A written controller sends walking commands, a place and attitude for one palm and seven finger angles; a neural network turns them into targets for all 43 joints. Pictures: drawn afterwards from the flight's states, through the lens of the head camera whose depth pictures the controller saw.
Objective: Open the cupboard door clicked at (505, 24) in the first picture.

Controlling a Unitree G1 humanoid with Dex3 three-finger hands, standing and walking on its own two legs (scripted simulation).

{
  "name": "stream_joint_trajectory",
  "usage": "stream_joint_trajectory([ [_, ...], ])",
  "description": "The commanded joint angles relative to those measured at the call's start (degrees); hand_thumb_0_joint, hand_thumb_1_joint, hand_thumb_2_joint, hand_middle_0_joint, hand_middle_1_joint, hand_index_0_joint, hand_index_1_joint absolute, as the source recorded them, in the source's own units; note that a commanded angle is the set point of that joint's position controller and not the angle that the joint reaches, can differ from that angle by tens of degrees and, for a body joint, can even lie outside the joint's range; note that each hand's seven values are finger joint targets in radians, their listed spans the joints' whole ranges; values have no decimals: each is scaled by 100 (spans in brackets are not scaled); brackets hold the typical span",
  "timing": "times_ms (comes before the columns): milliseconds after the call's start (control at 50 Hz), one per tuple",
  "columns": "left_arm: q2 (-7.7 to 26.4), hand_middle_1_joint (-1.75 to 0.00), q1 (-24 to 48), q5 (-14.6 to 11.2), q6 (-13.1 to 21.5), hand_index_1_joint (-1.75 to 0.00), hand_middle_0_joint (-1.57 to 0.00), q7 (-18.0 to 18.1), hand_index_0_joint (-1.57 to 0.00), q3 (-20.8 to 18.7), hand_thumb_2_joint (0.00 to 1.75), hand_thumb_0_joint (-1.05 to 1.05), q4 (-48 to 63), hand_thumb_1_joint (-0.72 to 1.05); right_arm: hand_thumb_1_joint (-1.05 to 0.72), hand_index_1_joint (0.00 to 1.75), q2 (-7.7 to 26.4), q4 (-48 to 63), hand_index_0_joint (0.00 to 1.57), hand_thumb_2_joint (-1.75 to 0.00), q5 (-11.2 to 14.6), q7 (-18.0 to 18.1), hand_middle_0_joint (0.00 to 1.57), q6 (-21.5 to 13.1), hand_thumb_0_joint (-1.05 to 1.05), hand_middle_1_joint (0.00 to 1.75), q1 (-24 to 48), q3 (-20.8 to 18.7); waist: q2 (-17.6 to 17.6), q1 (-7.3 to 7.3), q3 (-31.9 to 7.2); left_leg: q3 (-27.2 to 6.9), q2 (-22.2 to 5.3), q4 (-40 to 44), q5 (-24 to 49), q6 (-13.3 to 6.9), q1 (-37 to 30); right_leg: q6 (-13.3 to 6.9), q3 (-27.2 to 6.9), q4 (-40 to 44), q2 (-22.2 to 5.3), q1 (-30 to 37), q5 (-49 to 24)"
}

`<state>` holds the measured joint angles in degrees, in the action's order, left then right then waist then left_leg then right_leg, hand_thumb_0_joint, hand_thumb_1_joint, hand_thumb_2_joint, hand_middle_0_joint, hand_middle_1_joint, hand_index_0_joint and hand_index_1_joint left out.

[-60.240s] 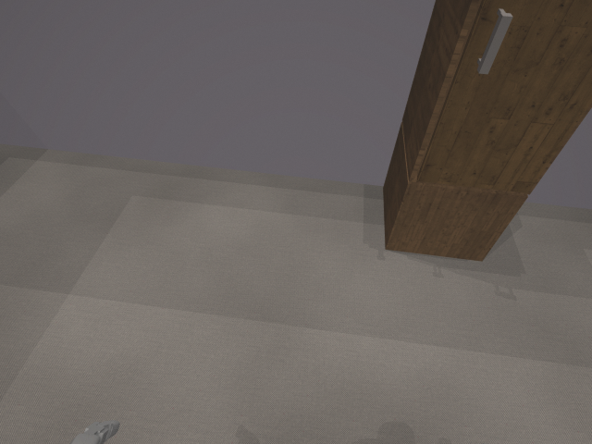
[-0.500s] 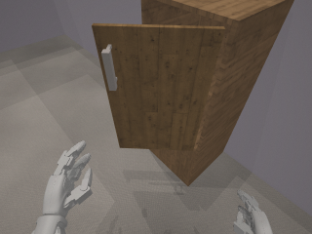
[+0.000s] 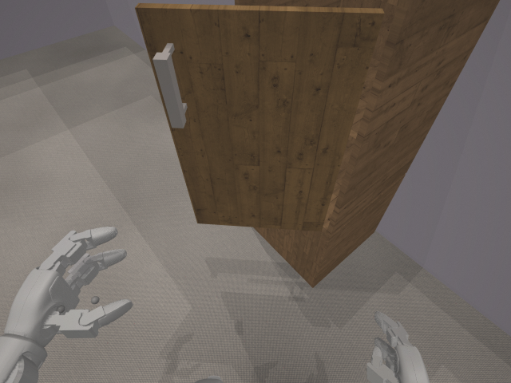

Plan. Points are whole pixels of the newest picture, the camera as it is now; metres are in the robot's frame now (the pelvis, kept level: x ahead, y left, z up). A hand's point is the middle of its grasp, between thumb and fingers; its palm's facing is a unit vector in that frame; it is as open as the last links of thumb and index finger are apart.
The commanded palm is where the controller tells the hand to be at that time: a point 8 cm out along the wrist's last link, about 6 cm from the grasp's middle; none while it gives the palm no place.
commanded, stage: raise the hand with hooked fingers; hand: left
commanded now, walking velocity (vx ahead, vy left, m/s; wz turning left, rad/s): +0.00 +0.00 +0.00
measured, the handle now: (174, 86) +0.55 +0.17 +0.17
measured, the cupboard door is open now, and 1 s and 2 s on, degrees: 45 45 45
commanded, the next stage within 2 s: move the hooked fingers beside the handle in 1.30 s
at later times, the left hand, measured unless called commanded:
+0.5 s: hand (13, 237) +0.26 +0.30 +0.16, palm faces +0.04 -1.00 -0.07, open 13.6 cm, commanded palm +0.23 +0.34 +0.16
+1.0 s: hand (22, 189) +0.31 +0.30 +0.18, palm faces -0.02 -1.00 -0.07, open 14.0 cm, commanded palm +0.27 +0.35 +0.20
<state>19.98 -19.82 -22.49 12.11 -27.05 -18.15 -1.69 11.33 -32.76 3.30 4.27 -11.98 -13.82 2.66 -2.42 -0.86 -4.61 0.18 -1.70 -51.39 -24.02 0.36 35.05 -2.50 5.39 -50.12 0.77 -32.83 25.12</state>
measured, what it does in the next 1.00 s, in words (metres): stands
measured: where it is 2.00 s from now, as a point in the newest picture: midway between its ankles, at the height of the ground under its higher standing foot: outside the picture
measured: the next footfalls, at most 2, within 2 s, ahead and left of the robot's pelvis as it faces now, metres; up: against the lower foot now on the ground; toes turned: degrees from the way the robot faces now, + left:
none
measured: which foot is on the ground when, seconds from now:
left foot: down 0.00-1.00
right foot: down 0.00-1.00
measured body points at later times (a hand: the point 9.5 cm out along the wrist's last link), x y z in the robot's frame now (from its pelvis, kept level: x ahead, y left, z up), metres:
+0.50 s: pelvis +0.00 +0.04 +0.03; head -0.01 +0.04 +0.48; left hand +0.25 +0.35 +0.17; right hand +0.19 -0.19 -0.03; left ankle +0.02 +0.12 -0.69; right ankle +0.00 -0.09 -0.69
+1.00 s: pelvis +0.02 +0.03 +0.04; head +0.02 +0.02 +0.49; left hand +0.31 +0.36 +0.19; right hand +0.18 -0.21 -0.04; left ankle +0.02 +0.12 -0.69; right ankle +0.00 -0.09 -0.69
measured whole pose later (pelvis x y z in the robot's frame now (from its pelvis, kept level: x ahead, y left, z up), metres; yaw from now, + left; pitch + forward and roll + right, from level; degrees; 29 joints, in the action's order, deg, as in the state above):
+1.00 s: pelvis +0.02 +0.03 +0.04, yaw +0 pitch +1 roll -1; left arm 28.6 8.1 -19.3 -4.8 -29.7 -25.5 -16.0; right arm 16.4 -33.8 4.5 5.9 -12.4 -15.1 4.0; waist -2.5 0.8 -1.1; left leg 1.4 0.7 -32.0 -16.6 -2.0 16.4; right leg -0.3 4.1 -30.1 -0.8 -14.0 17.0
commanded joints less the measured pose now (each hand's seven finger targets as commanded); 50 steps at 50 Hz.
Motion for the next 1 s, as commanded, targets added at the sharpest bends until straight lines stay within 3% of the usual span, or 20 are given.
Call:
stream_joint_trajectory([
  [0,813,-92,-222,-438,589,-92,-27,533,-27,-1182,49,0,1480,-6,-90,30,821,1013,20,-90,-12,46,20,-497,0,30,515,-456,345,407,-1117,-187,201,804,1697,-143,-551,396,-610,1134,-220,1280,-2341],
  [40,672,-94,-43,-311,685,-94,-27,513,-27,-874,47,0,1354,-10,-90,30,917,940,20,-90,-14,18,20,-576,0,30,452,-475,390,298,-833,-187,187,856,1663,-155,-632,394,-616,1209,-184,1090,-2187],
  [60,574,-96,42,-210,677,-96,-27,441,-27,-621,46,0,1214,-13,-90,30,980,883,20,-90,4,6,20,-605,0,30,364,-480,187,198,-738,-151,190,926,1632,-170,-748,376,-562,1242,-160,931,-2120],
  [120,735,-100,457,-41,533,-100,-28,207,-28,-330,43,0,994,-20,-90,30,1134,817,20,-90,56,63,20,-725,0,30,239,-493,49,61,-535,-152,170,1110,1260,-226,-900,284,-463,1447,-93,659,-1209],
  [140,875,-102,673,-42,441,-102,-28,151,-28,-354,42,0,918,-22,-90,30,1181,798,20,-90,64,99,20,-740,0,30,255,-488,74,46,-347,-169,168,1131,1144,-234,-887,266,-560,1562,-106,653,-967],
  [180,1255,-105,1200,-10,390,-105,-28,132,-28,-586,40,0,1114,-27,-90,30,1222,778,20,-90,77,161,20,-777,0,30,252,-468,-16,73,-542,-224,144,1350,949,-255,-1126,229,-458,1654,-85,733,-586],
  [240,1793,-110,1886,-23,461,-110,-29,365,-29,-1104,37,0,1603,-34,-90,30,1207,751,20,-90,38,236,20,-824,0,30,331,-428,-302,193,-839,-306,126,1577,1014,-239,-1524,148,-314,1617,-34,1036,-641],
  [300,1583,-114,2005,-54,485,-114,-29,552,-29,-1128,34,0,1511,-41,-90,30,1107,726,20,-90,53,224,20,-847,0,30,374,-339,-551,228,-788,-380,100,1826,1047,-175,-1817,109,-117,1618,32,1103,-809],
  [320,1561,-115,2063,-56,410,-115,-29,563,-29,-1122,33,0,1309,-43,-90,30,1115,702,20,-90,49,218,20,-849,0,30,394,-315,-679,237,-702,-405,101,1890,1039,-153,-1835,99,-92,1634,32,1117,-869],
  [340,1613,-117,2127,-35,290,-117,-30,538,-30,-1132,32,0,1119,-45,-90,30,1139,681,20,-90,59,218,20,-829,0,30,379,-313,-555,255,-609,-427,94,1949,1107,-144,-1854,76,-77,1698,42,1236,-963],
  [440,1386,-120,2443,92,-737,-120,-30,132,-30,-672,30,0,37,-50,-90,30,1208,744,20,-90,144,249,20,-713,0,30,392,-247,-372,217,57,-481,78,2237,906,-130,-1758,92,-96,1952,28,1204,-1063],
  [520,1750,-120,3271,166,-1047,-120,-30,39,-30,-837,30,0,384,-50,-90,30,1209,861,20,-90,124,268,20,-631,0,30,442,-209,-88,199,-453,-507,85,2238,1239,-182,-2090,128,-79,1990,45,1337,-1260],
  [540,1973,-120,3483,143,-998,-120,-30,43,-30,-1009,30,0,485,-50,-90,30,1187,843,20,-90,97,268,20,-620,0,30,457,-186,-137,227,-453,-495,103,2238,1376,-174,-2208,93,-114,2055,62,1465,-1366],
  [620,2282,-120,4209,127,-646,-120,-30,156,-30,-1324,30,0,871,-50,-90,30,1111,809,20,-90,55,302,20,-640,0,30,489,-125,-459,226,-913,-565,76,2356,1625,-113,-2718,69,-89,2111,78,1597,-1459],
  [640,2454,-120,4221,143,-636,-120,-30,173,-30,-1445,30,0,752,-50,-90,30,1127,761,20,-90,27,300,20,-626,0,30,468,-101,-554,280,-846,-554,95,2379,1688,-94,-2694,40,-109,2164,90,1702,-1502],
  [700,2306,-120,4372,217,-800,-120,-30,67,-30,-1281,30,0,210,-50,-90,30,1134,652,20,-90,73,322,20,-585,0,30,430,-103,-728,210,-668,-503,87,2437,1800,-87,-2729,54,-107,2251,56,1629,-1637],
  [780,2311,-120,4559,284,-1316,-120,-30,-168,-30,-1100,30,0,-547,-50,-90,30,1206,648,20,-90,145,342,20,-484,0,30,408,-125,-465,187,-430,-495,115,2529,1704,-116,-2579,62,-102,2375,25,1645,-1655],
  [840,2084,-120,4138,223,-1577,-120,-30,-349,-30,-951,30,0,-938,-50,-90,30,1238,732,20,-90,158,278,20,-411,0,30,380,-140,-96,244,-454,-442,153,2433,1934,-147,-2472,45,-109,2368,21,1769,-1893],
  [960,2665,-120,4343,82,-1043,-120,-30,-201,-30,-1602,30,0,256,-50,-90,30,1185,879,20,-90,71,182,20,-438,0,30,476,-189,-245,363,-1306,-350,177,2296,2660,-173,-2912,59,-165,2254,36,2104,-2523],
  [980,2664,-120,4296,78,-950,-120,-30,-141,-30,-1650,30,0,268,-50,-90,30,1169,865,20,-90,67,186,20,-447,0,30,456,-193,-262,352,-1281,-318,167,2282,2749,-175,-2942,67,-163,2244,35,2110,-2608],
])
